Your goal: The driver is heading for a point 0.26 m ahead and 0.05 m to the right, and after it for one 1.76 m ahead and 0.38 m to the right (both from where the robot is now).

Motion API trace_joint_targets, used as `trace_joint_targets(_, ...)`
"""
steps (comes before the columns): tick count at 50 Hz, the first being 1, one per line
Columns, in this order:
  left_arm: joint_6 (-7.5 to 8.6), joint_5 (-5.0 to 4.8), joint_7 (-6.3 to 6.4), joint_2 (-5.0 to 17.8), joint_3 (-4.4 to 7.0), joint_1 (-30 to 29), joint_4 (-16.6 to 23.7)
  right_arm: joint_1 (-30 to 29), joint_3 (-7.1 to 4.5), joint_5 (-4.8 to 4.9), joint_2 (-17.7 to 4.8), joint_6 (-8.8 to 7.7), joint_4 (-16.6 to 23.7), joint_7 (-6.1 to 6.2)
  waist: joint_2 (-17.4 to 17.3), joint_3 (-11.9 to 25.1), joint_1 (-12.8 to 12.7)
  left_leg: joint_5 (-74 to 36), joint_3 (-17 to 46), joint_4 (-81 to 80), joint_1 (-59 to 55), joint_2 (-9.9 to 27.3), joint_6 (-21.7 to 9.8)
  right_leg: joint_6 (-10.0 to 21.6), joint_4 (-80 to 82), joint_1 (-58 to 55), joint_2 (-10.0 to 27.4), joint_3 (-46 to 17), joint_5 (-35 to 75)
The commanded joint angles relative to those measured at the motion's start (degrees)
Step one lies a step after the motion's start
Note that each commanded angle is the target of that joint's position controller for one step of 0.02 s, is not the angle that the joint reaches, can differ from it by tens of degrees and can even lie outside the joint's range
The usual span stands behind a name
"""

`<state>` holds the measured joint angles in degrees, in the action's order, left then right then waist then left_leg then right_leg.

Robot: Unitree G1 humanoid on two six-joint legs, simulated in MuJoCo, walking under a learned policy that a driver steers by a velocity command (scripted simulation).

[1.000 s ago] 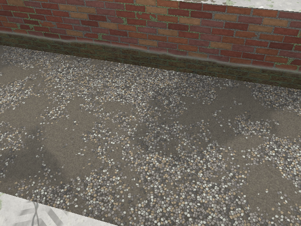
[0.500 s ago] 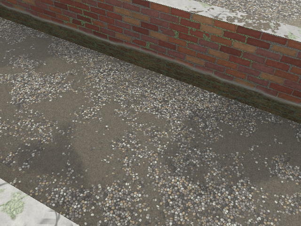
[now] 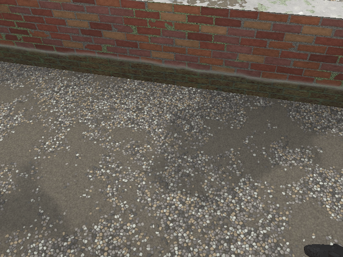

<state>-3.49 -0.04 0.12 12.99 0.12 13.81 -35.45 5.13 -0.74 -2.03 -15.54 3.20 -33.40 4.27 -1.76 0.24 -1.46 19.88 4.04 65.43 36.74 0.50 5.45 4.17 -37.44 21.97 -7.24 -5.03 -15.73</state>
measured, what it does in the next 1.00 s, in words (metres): steps on the spot, turning right: left foot, then right foot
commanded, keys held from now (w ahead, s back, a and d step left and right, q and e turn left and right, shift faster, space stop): w+e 0.04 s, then e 0.66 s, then w+e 0.04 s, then w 0.26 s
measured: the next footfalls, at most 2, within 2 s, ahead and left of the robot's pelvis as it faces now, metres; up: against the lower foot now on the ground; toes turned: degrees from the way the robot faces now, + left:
left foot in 0.16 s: +0.12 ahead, +0.13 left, +0.00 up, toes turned -10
right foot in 0.48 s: +0.02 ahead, -0.07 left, +0.00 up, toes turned -15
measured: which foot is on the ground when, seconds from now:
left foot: up 0.00-0.14, down 0.16-0.50, up 0.52-0.82, down 0.84-1.00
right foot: down 0.00-0.20, up 0.22-0.46, down 0.48-0.84, up 0.86-1.00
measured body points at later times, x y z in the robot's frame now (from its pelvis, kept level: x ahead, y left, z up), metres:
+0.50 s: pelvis -0.02 +0.04 +0.00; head -0.02 +0.02 +0.45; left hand +0.25 +0.23 -0.06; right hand +0.05 -0.25 -0.10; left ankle +0.08 +0.14 -0.72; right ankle -0.02 -0.06 -0.73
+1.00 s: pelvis -0.02 +0.07 +0.02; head +0.00 +0.09 +0.47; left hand +0.26 +0.19 -0.09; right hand -0.04 -0.20 -0.08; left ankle +0.03 +0.14 -0.72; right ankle -0.03 -0.08 -0.68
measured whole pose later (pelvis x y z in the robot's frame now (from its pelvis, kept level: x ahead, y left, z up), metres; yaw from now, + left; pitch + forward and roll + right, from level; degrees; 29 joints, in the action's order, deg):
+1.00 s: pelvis -0.02 +0.07 +0.02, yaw -32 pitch +1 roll -1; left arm -3.4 -0.2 1.7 15.5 2.9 8.8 -38.0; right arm 14.7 1.3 -0.3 -11.1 1.8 -36.9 0.3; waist 2.9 1.5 1.2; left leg 14.4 -0.2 27.7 14.4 -2.4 -3.1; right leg -2.1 -46.0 28.3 -8.4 -13.3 -16.6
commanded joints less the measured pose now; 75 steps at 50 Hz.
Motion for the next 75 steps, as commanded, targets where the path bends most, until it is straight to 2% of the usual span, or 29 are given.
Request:
trace_joint_targets(1,0.82,0.35,0.08,7.96,2.08,-4.18,5.88,-0.8,-0.5,-0.21,-3.67,-0.02,3.23,-0.91,4.98,5.44,0.78,-2.33,-1.55,-12.17,-4.75,-0.17,0.23,5.72,12.1,-4.19,10.51,-16.43,24.59)
trace_joint_targets(5,-0.65,1.36,-0.19,9.27,2.51,-5.83,7.05,-2.69,0.21,0.4,-2.64,-0.71,3.43,-2.39,8.81,4.32,-0.23,0.35,-3.27,-22.79,-13.15,-2.7,-1.33,5.48,13.9,-2.07,9.79,-19.33,15.96)
trace_joint_targets(8,-1.76,0.59,-0.27,9.53,3.22,-7.75,7.3,2.0,0.56,0.74,-1.48,-1.94,1.74,-2.62,8.13,4.46,1.79,-2.02,-3.31,-37.51,-25.92,-2.69,-4.28,4.42,13.59,0.46,8.84,-22.41,1.3)
trace_joint_targets(9,-1.63,-0.5,-0.3,7.66,2.91,-8.94,8.22,5.07,0.03,0.14,-2.76,-2.35,0.74,-2.32,4.47,6.44,2.42,-3.31,-0.55,-36.59,-36.09,1.88,-5.92,2.07,10.82,7.68,7.78,-20.23,-6.17)
trace_joint_targets(10,-1.72,-1.4,-0.56,4.66,2.14,-11.58,9.92,4.59,-0.66,-0.05,-5.36,-2.41,1.66,-2.34,-7.59,6.7,3.97,0.85,9.22,-41.48,-39.03,8.99,-8.63,-1.26,3.94,15.18,2.49,-12.01,-16.14)
trace_joint_targets(11,-1.71,-1.41,-0.5,5.82,2.54,-12.95,10.38,4.54,-0.53,-0.1,-6.3,-2.42,2.6,-2.43,-12.28,4.97,5.33,-1.76,17.61,-47.88,-35.01,16.45,-12.69,-3.45,-6.3,15.84,-0.58,-4.43,-17.53)
trace_joint_targets(12,-1.49,-0.18,-0.62,8.12,3.32,-13.55,9.53,3.42,-0.14,0.32,-5.56,-2.78,3.05,-2.39,-8.12,3.04,4.53,-8.93,19.35,-48.85,-28.53,17.96,-15.56,-5.1,-11.96,12.62,1.2,-2.88,-15.46)
trace_joint_targets(17,-2.75,0.37,-1.38,8.53,3.73,-8.38,6.45,0.6,-0.06,0.07,-4.78,-3.44,2.59,-2.85,-6.31,4.7,-1.3,-22.5,5.72,-46.32,-23.13,12.63,-16.32,-7.83,-21.43,6.41,3.12,0.27,-10.77)
trace_joint_targets(21,-3.71,-0.85,-1.24,7.73,2.74,-9.67,6.68,1.45,-0.83,-0.68,-5.0,-1.97,1.92,-3.74,-6.6,4.16,-0.85,-10.86,0.5,-44.71,-21.29,11.15,-15.87,-6.37,-7.08,0.9,4.14,3.38,-11.56)
trace_joint_targets(23,-2.96,-0.76,-0.66,7.45,2.57,-5.44,4.85,1.73,-1.89,0.96,-6.06,-0.5,1.89,-4.19,-7.92,5.65,-0.67,0.05,-0.5,-43.68,-20.06,10.13,-14.16,-4.37,4.81,-6.65,3.58,7.16,-4.58)
trace_joint_targets(24,-2.73,-0.14,-0.84,7.49,2.34,-3.94,4.59,2.77,-2.48,1.16,-6.84,0.34,1.33,-4.16,-6.19,4.98,-0.91,5.0,-1.53,-42.24,-16.77,9.02,-11.68,-2.77,9.78,-11.2,3.48,6.11,-1.24)
trace_joint_targets(25,-2.31,1.29,-0.82,8.73,2.25,-1.17,4.94,2.37,-2.77,1.44,-6.23,1.09,1.61,-4.24,2.61,3.5,-2.0,9.06,-5.48,-32.3,-9.43,5.6,-7.81,-0.28,17.76,-15.38,10.32,-6.53,-4.76)
trace_joint_targets(26,-1.82,-0.05,-0.51,17.27,5.15,-3.31,5.49,-3.18,-1.6,2.01,-3.62,1.18,6.18,-4.21,22.57,-1.85,-3.4,12.58,-11.03,-23.46,2.18,-3.24,-3.87,4.52,24.86,-9.21,20.34,-26.63,-8.6)
trace_joint_targets(27,-1.23,0.52,-0.31,17.81,5.99,-1.84,5.83,-5.04,-2.49,1.15,-6.83,0.81,6.02,-4.81,18.31,-3.38,-4.48,11.2,-3.74,-12.28,4.97,-2.7,-3.69,7.58,24.69,-7.75,21.86,-30.49,-8.34)
trace_joint_targets(30,-0.14,0.88,1.91,13.8,5.2,-4.88,4.85,-0.52,-3.48,1.59,-6.87,0.06,2.87,-5.46,8.53,1.58,1.46,1.39,0.18,-2.19,3.02,-2.76,-3.28,8.14,20.87,-8.32,17.4,-21.38,2.77)
trace_joint_targets(32,0.69,0.24,1.59,12.01,4.82,-6.18,4.86,1.13,-3.29,0.53,-6.21,0.67,1.11,-5.31,7.82,5.03,2.43,-0.52,-1.08,-1.62,-2.07,-3.93,-3.09,7.61,18.85,-7.29,14.84,-17.8,11.27)
trace_joint_targets(36,0.3,-0.02,0.18,10.48,5.03,-4.26,4.05,-1.49,-1.59,1.73,-3.1,2.54,1.37,-4.64,11.14,5.98,0.07,3.03,-2.22,-16.89,-8.49,-4.79,-3.41,6.15,18.16,-7.6,11.2,-19.07,-2.15)
trace_joint_targets(39,-0.81,0.13,0.17,11.71,5.68,-3.45,3.84,-0.06,-0.7,2.46,-2.29,1.7,2.08,-4.35,11.57,5.91,-0.25,5.88,-3.13,-27.23,-16.19,-5.24,-5.22,6.35,20.44,-3.88,11.67,-25.19,-15.66)
trace_joint_targets(41,-0.54,-1.24,1.23,9.68,5.2,-5.32,3.97,5.54,-0.21,2.25,-0.01,0.68,0.46,-3.13,8.1,4.91,2.76,-4.59,-3.38,-40.72,-30.34,-3.18,-7.14,3.52,19.37,4.71,9.89,-25.59,-18.05)
trace_joint_targets(42,0.07,-1.49,1.81,6.61,4.26,-3.46,3.43,7.57,0.15,0.69,-0.34,-0.05,0.73,-2.63,0.69,5.5,3.51,-0.34,2.83,-44.81,-38.48,3.59,-7.87,0.33,11.55,10.89,7.06,-21.69,-19.52)
trace_joint_targets(43,0.68,-3.17,1.79,3.02,3.22,-5.25,5.57,8.46,-0.91,-0.3,-6.86,-0.77,2.01,-2.72,-12.8,6.41,4.66,9.79,20.63,-48.35,-40.03,15.99,-10.41,-1.97,-1.78,18.86,-2.59,-11.7,-19.29)
trace_joint_targets(44,1.08,-0.53,2.22,7.25,4.05,-9.78,5.35,9.44,-2.29,0.13,-9.46,-1.08,0.68,-2.68,-6.72,-0.15,6.4,8.63,24.5,-51.92,-29.35,17.62,-10.74,-3.47,-5.72,20.23,-2.47,-13.36,-10.98)
trace_joint_targets(47,1.39,-0.3,1.86,8.38,4.59,-6.69,1.92,1.87,-0.59,1.72,-4.89,-2.42,2.09,-3.34,-5.6,0.32,0.25,0.14,15.38,-51.07,-25.62,11.29,-10.32,-6.43,-9.06,13.33,-0.63,-10.14,-1.46)
trace_joint_targets(51,0.27,0.28,1.65,5.98,3.53,-7.01,0.74,4.46,0.07,2.16,-2.43,-3.43,1.54,-4.59,-5.54,1.82,0.55,-12.87,9.15,-47.79,-24.56,8.72,-11.89,-7.51,-11.11,9.06,0.77,-6.54,1.76)
trace_joint_targets(58,1.44,0.28,1.35,2.37,0.53,-12.17,2.68,8.1,-1.01,1.83,-3.39,-1.68,1.16,-4.59,-5.03,1.92,3.05,-5.38,9.31,-43.46,-22.6,8.21,-14.52,-4.31,6.54,-2.7,4.92,4.74,1.03)
trace_joint_targets(60,2.31,2.02,1.72,2.26,0.09,-8.24,1.76,7.99,-0.87,2.22,-2.52,-1.51,1.46,-4.16,-2.92,3.26,1.63,-6.49,8.27,-38.18,-18.08,6.3,-12.86,-2.03,6.45,-11.93,6.04,2.67,2.89)
trace_joint_targets(61,2.71,1.26,1.66,5.19,1.15,-9.1,1.23,9.06,-0.14,2.65,-0.46,-1.9,2.54,-4.39,4.32,5.22,2.78,-3.65,3.41,-36.92,-15.65,1.89,-10.43,-0.59,3.39,-13.41,6.89,-0.02,4.52)
trace_joint_targets(64,2.78,0.23,1.18,7.77,1.49,-7.82,2.16,5.89,-0.13,1.23,-1.46,-2.51,3.96,-4.5,11.83,3.16,0.16,0.19,-6.48,-24.41,-12.03,-2.8,-6.26,5.45,11.71,-10.39,15.4,-13.51,2.18)
trace_joint_targets(75,2.42,0.36,1.86,2.31,-0.25,-10.86,4.12,6.99,0.65,1.43,-0.45,-0.73,2.55,-3.48,-1.3,3.85,2.22,-19.51,-1.43,-30.02,-27.3,1.44,-8.94,-0.81,0.33,-3.67,5.75,0.95,13.06)
Keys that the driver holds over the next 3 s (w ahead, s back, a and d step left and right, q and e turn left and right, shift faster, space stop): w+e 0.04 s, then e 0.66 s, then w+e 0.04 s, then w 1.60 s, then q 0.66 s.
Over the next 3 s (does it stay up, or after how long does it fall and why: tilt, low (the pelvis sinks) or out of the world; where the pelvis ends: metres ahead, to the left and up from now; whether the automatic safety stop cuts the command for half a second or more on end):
stays up -0.02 0.01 0.01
